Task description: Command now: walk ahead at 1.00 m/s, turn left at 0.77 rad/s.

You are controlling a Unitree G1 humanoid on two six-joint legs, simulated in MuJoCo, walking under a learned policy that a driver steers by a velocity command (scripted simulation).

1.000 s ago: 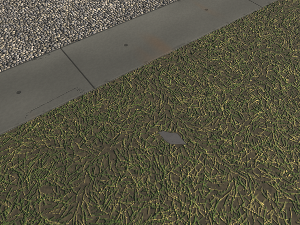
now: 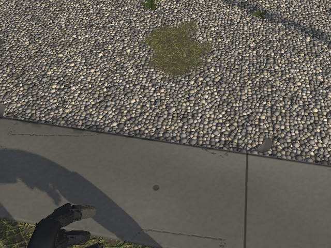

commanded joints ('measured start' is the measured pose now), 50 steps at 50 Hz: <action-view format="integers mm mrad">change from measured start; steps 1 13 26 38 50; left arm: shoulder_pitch -41 413 455 126 290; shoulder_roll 93 101 244 55 297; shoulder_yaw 24 79 114 69 130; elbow -56 202 232 30 103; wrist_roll -11 -12 -52 -17 -19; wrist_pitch -13 -44 -36 61 39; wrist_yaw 1 9 8 -57 26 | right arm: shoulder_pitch -51 -261 -112 -197 -210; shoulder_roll -162 -25 -142 -25 -134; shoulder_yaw -43 42 17 18 7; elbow -63 -160 -157 -46 -165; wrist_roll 7 -57 -55 -6 -95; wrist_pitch -27 -7 -33 -83 -24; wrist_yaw -5 24 -18 -25 -28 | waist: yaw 30 106 -87 151 28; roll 33 -70 -40 69 62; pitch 5 -16 -224 114 26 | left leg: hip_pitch -214 -714 164 -311 -781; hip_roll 220 220 229 387 277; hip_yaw -174 58 158 310 106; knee -89 896 243 -177 978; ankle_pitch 593 30 148 389 -191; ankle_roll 65 -71 -94 -100 -241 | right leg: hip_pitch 341 631 406 89 445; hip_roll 81 -84 51 12 -69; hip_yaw -87 316 80 -68 549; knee -144 -507 47 208 -334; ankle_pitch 129 -352 361 30 -207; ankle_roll -32 -234 -186 -136 -462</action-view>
